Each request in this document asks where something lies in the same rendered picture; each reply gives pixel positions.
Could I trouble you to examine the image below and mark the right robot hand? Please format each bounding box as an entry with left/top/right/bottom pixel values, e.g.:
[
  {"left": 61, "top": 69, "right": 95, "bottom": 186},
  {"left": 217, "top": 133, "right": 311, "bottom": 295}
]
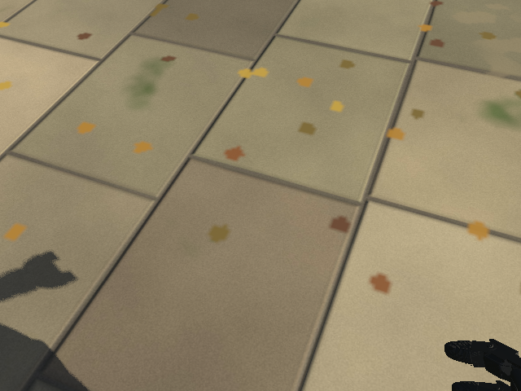
[{"left": 444, "top": 339, "right": 521, "bottom": 391}]

